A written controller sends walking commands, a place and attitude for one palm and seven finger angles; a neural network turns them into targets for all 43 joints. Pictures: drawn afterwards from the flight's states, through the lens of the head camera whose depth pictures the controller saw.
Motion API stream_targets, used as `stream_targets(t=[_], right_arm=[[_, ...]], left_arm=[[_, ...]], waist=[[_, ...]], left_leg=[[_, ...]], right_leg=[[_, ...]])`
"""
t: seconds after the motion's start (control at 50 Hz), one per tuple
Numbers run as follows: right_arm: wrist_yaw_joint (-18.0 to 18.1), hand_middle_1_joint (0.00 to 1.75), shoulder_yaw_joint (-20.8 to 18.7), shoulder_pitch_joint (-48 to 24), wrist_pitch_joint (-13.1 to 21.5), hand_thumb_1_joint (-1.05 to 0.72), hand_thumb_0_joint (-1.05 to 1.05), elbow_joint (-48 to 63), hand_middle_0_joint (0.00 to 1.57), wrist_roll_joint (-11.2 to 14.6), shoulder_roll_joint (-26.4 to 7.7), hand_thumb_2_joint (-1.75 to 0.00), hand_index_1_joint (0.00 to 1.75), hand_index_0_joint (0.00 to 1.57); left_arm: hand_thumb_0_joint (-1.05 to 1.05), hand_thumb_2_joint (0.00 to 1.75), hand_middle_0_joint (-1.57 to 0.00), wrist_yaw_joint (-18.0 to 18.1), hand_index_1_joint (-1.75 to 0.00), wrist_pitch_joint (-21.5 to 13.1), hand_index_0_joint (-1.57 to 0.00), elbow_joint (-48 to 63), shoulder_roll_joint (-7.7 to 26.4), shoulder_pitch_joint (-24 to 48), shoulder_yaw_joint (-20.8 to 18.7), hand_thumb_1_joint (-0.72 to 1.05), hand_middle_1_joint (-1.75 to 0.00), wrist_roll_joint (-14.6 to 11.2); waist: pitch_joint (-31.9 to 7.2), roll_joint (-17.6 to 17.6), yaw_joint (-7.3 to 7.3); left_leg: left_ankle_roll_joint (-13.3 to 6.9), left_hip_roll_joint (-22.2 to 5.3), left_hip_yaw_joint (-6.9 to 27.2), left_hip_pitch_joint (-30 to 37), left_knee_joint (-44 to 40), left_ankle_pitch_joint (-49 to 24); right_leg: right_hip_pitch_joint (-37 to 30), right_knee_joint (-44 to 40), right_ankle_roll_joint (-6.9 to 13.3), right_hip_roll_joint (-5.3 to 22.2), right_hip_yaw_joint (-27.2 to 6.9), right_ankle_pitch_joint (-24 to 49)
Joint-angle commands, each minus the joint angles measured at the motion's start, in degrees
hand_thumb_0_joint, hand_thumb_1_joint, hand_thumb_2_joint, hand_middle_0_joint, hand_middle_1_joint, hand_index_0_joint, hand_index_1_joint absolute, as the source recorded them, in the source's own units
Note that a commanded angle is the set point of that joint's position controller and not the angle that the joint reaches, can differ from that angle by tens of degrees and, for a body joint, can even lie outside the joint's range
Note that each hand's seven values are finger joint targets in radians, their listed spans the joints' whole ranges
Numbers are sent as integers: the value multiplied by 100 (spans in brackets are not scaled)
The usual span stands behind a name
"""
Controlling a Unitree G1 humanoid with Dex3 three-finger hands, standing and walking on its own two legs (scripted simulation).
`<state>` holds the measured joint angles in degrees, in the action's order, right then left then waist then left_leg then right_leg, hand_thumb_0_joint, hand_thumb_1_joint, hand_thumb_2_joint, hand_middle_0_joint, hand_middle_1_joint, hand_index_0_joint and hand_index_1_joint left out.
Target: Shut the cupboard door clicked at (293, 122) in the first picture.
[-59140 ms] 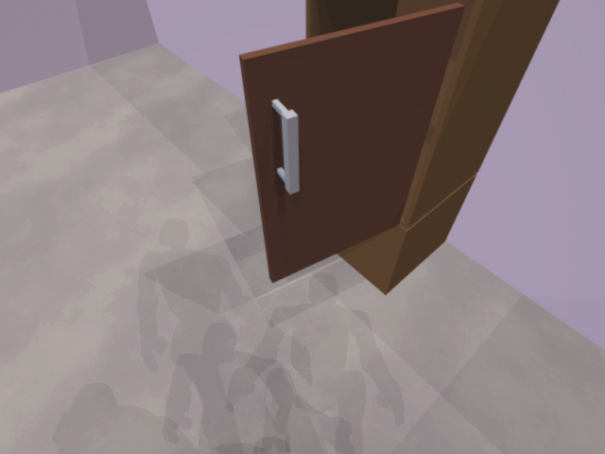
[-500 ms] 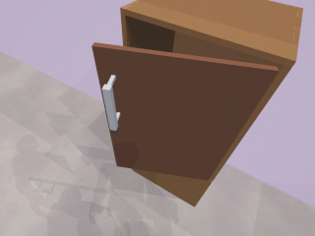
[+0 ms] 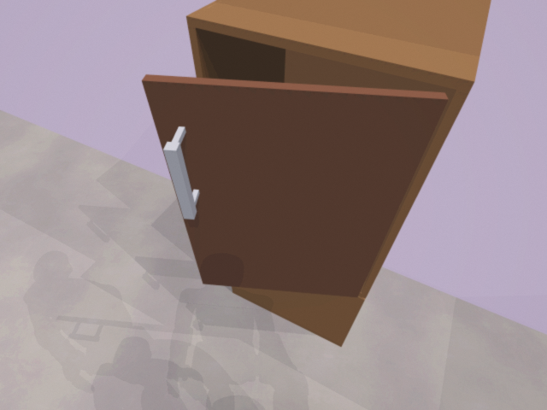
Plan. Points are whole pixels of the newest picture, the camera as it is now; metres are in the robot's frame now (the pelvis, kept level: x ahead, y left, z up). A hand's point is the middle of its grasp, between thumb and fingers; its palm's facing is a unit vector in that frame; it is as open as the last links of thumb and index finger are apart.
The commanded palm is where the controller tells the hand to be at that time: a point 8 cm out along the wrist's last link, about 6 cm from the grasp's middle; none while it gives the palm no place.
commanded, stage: come to a stop and stand still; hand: left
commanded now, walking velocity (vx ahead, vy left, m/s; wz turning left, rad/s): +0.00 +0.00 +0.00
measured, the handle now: (185, 175) +0.45 +0.18 +0.09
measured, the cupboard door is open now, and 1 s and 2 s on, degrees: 22 22 22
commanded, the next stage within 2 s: look again from close up in 0.02 s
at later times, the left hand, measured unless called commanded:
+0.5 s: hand out of the picture +0.02 +0.19 -0.18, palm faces +0.01 -0.98 -0.22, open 7.4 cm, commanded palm none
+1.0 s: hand (164, 341) +0.21 +0.17 +0.01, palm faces +0.02 -1.00 -0.02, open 6.7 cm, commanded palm +0.12 +0.23 -0.04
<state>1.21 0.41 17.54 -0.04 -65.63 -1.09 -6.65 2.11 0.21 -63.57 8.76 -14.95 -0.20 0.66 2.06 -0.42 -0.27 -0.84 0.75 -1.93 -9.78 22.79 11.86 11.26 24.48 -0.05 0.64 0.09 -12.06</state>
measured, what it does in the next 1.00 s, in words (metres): stands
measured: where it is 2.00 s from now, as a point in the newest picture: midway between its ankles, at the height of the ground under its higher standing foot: outside the picture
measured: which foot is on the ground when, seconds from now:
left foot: down 0.00-1.00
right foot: down 0.00-1.00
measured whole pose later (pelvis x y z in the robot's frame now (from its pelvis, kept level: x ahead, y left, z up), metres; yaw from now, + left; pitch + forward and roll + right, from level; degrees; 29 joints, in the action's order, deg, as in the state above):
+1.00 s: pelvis +0.00 +0.00 -0.04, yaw +1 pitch +6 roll +1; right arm -0.1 -2.8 11.5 16.6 -37.4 0.4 -12.5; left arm -13.6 -27.4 -6.8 9.7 -22.5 -7.5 -13.1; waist -7.0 -1.2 -2.0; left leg -0.5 0.9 -1.6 -30.3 47.1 23.1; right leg 31.5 48.8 0.4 1.4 0.8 -23.7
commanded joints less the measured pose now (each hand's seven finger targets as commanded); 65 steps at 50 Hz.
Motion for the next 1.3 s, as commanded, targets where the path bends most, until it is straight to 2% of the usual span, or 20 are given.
stream_targets(t=[0.0, 0.08, 0.1, 0.12, 0.2, 0.36, 0.6, 0.68, 0.7, 0.72, 0.74, 0.76, 0.78, 0.82, 0.86, 0.9, 0.96, 1.06, 1.18, 1.28], right_arm=[[62, 30, -95, 336, 91, -90, 0, 132, 20, 30, -485, -90, 30, 20], [75, 30, -92, 395, 114, -90, 0, 105, 20, 42, -441, -90, 30, 20], [4, 30, -98, -324, 216, -90, 0, 519, 20, 86, -824, -90, 30, 20], [-32, 30, -98, 27, 140, -90, 0, 699, 20, 55, -534, -90, 30, 20], [-44, 30, -93, 339, 152, -90, 0, 657, 20, 10, -550, -90, 30, 20], [-7, 30, -88, 224, 226, -90, 0, 735, 20, 32, -781, -90, 30, 20], [37, 30, -72, 28, 289, -90, 0, 589, 20, 44, -937, -90, 30, 20], [-1, 30, -98, -409, 233, -90, 0, 868, 20, 126, -1078, -90, 30, 20], [566, 30, -451, 113, 1337, -90, 0, 2586, 20, 121, -2326, -90, 30, 20], [623, 30, -5, -497, 1811, -90, 0, 2487, 20, 443, -1342, -90, 30, 20], [580, 30, -46, -522, 2009, -90, 0, 2264, 20, 313, -1462, -90, 30, 20], [365, 30, -42, -502, 2046, -90, 0, 2124, 20, 355, -1033, -90, 30, 20], [238, 30, -264, -354, 2120, -90, 0, 2453, 20, 369, -1430, -90, 30, 20], [159, 30, -343, -605, 2194, -90, 0, 2852, 20, 247, -1399, -90, 30, 20], [35, 30, -465, -734, 2096, -90, 0, 3159, 20, 235, -1297, -90, 30, 20], [-47, 30, -595, -909, 1955, -90, 0, 3437, 20, 168, -1304, -90, 30, 20], [-178, 30, -676, -1111, 1846, -90, 0, 3983, 20, 194, -1441, -90, 30, 20], [-20, 30, -557, -1123, 1858, -90, 0, 4597, 20, 239, -1338, -90, 30, 20], [258, 30, -386, -748, 2019, -90, 0, 4198, 20, 255, -1465, -90, 30, 20], [437, 30, -346, -656, 1881, -90, 0, 4289, 20, 434, -1522, -90, 30, 20]], left_arm=[[0, 90, -20, 2, -30, -92, -20, 101, 430, -366, -88, 90, -30, -17], [0, 90, -20, 9, -30, -110, -20, 51, 385, -431, -80, 90, -30, -18], [0, 90, -20, 220, -30, -264, -20, -133, 554, -916, -4, 90, -30, 74], [0, 90, -20, 163, -30, -294, -20, 150, 803, -646, -39, 90, -30, 11], [0, 90, -20, 55, -30, -304, -20, 293, 589, -408, -12, 90, -30, 11], [0, 90, -20, 29, -30, -214, -20, 352, 462, -546, 7, 90, -30, 30], [0, 90, -20, 21, -30, -191, -20, 388, 678, -444, -23, 90, -30, 1], [0, 90, -20, 231, -30, -217, -20, 160, 734, -780, -24, 90, -30, 59], [0, 90, -20, 216, -30, -1807, -20, 9862, 4091, 4418, -2488, 90, -30, -717], [0, 90, -22, 172, -32, -1232, -22, 7778, 1096, 199, -152, 90, -32, -772], [0, 90, -24, 397, -34, -925, -24, 7725, 1082, 13, -491, 90, -34, -1078], [0, 90, -25, 321, -36, -316, -25, 6247, -459, -1421, 429, 90, -36, -1029], [0, 90, -27, 348, -38, -505, -27, 7227, 62, -133, 198, 90, -38, -1055], [0, 90, -31, 86, -42, -1005, -31, 6449, 247, -913, -264, 90, -42, -975], [0, 90, -35, -486, -46, -1645, -35, 5278, 96, -2468, -605, 90, -46, -1147], [0, 90, -38, -1306, -50, -2531, -38, 5141, 174, -3158, -954, 90, -50, -1444], [0, 90, -44, -2393, -56, -3374, -44, 5265, 853, -2861, -1431, 90, -56, -1569], [0, 90, -53, -2429, -66, -3456, -53, 7716, 1360, -1267, -1793, 90, -66, -2026], [0, 90, -64, -2284, -78, -3963, -64, 8994, 995, 56, -768, 90, -78, -2031], [0, 90, -73, -2664, -88, -2505, -73, 7588, 1311, -516, -871, 90, -88, -1857]], waist=[[289, 8, 64], [262, 26, 69], [218, 232, 315], [-248, 192, -36], [13, 83, -133], [524, -65, 15], [5, 82, 60], [169, -494, 214], [-2149, 305, -889], [-2761, 2030, -90], [-2635, 1987, 71], [-1515, 1232, -108], [-753, 1094, -267], [183, -36, -171], [280, -1499, 189], [-159, -2132, 414], [-681, -1015, 465], [-2039, 971, 385], [-1724, 669, -414], [-1292, -12, -251]], left_leg=[[-17, -552, 559, -325, -671, 350], [-13, -572, 553, -317, -659, 224], [91, -672, 268, -455, 575, -504], [95, -322, 340, -343, 519, 577], [-20, -411, 478, -372, 275, 283], [-167, -550, 771, -836, -370, 582], [-178, -586, 576, -187, -240, -703], [-2, -770, 351, -467, 661, -989], [-96, -454, 568, 1279, 673, -2236], [44, -303, 345, 1733, 768, -2874], [333, -413, 346, 1461, 515, -3467], [336, -416, 526, 671, 266, -2704], [343, -353, 642, -20, 430, -1563], [239, -128, 622, -1210, 759, -333], [210, 4, 464, -1989, 1270, -123], [239, 124, 221, -2583, 1878, 89], [246, 236, 86, -2955, 2473, 225], [35, 193, 63, -2855, 3074, 480], [-144, -62, 427, -2845, 3670, 818], [-156, -55, 422, -3229, 3284, 1129]], right_leg=[[143, -539, 152, 469, -449, -246], [104, -506, 155, 467, -422, -92], [112, -349, 157, 706, -530, 1363], [193, -519, 317, 897, -967, -223], [642, -331, 356, 557, -682, -1003], [428, -44, 254, 354, -467, -518], [-38, -7, 189, 447, -437, 530], [59, -137, 92, 687, -471, 1537], [-122, 969, 68, 80, 35, 1752], [478, 1387, 117, -215, 376, 494], [350, 1044, 152, -151, 422, 116], [791, 991, 43, -28, 490, -190], [921, 857, 67, 23, 441, 32], [1400, 783, 132, -20, 627, -149], [1711, 1079, 150, -85, 685, -408], [1815, 1544, 117, -20, 464, -224], [1815, 2134, 193, 142, 62, 118], [2305, 2512, 190, 36, -284, -913], [3199, 2564, 179, -131, -352, -1277], [2745, 1971, 76, -82, -415, -1855]])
